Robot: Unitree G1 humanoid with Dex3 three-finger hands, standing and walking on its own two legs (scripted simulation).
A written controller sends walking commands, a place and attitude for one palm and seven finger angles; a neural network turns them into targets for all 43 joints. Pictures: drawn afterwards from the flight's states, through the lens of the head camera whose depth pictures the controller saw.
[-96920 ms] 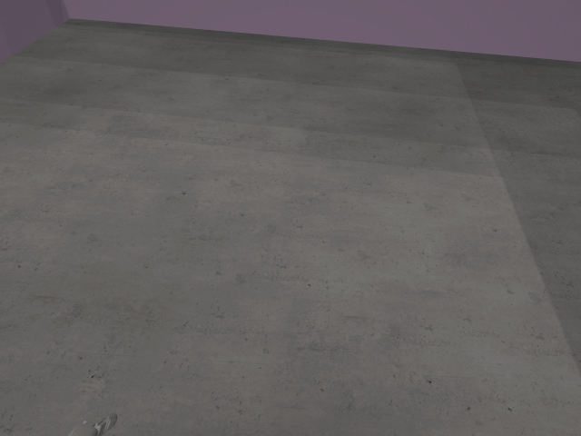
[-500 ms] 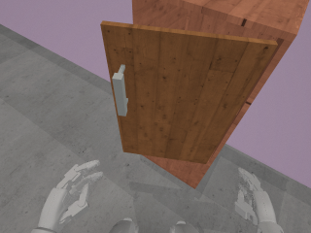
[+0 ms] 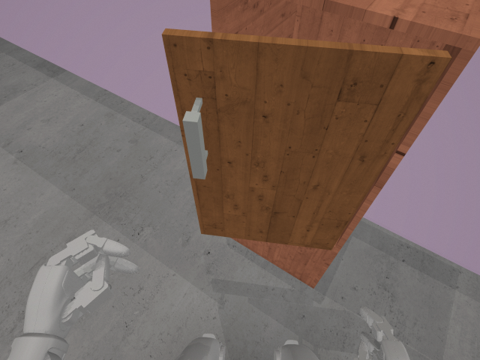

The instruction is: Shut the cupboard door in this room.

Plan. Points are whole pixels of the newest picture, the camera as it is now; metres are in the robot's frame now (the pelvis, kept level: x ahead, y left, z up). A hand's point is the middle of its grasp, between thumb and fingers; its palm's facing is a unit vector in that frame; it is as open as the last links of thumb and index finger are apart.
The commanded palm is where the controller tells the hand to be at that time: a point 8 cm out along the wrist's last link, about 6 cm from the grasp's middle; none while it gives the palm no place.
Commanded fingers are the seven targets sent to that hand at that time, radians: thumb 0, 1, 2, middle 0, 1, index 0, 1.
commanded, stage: raise the hand and make a fist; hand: left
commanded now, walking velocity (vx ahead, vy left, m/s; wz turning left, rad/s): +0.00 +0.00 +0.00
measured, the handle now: (199, 140) +0.46 +0.11 +0.11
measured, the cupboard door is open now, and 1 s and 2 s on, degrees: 26 26 26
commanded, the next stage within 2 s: bring the fist close to the handle in 1.04 s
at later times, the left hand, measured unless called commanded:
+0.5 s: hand (121, 273) +0.22 +0.18 +0.08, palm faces -0.10 -0.99 -0.03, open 3.1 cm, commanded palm +0.21 +0.24 +0.10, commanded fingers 0.00 0.90 0.90 -1.30 -1.50 -1.30 -1.50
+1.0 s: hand (112, 251) +0.24 +0.19 +0.12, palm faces -0.02 -1.00 -0.06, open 3.1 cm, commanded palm +0.21 +0.23 +0.11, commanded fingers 0.00 0.90 0.90 -1.30 -1.50 -1.30 -1.50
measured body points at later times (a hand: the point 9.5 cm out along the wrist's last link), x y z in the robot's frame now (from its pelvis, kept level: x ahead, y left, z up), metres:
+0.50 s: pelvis +0.02 +0.00 +0.02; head +0.05 +0.00 +0.47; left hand +0.22 +0.24 +0.09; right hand +0.22 -0.21 -0.04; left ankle +0.03 +0.09 -0.66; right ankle +0.03 -0.12 -0.66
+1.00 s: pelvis +0.02 -0.01 +0.03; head +0.04 -0.01 +0.47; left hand +0.23 +0.24 +0.13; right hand +0.19 -0.25 -0.04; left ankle +0.03 +0.09 -0.66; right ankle +0.04 -0.12 -0.66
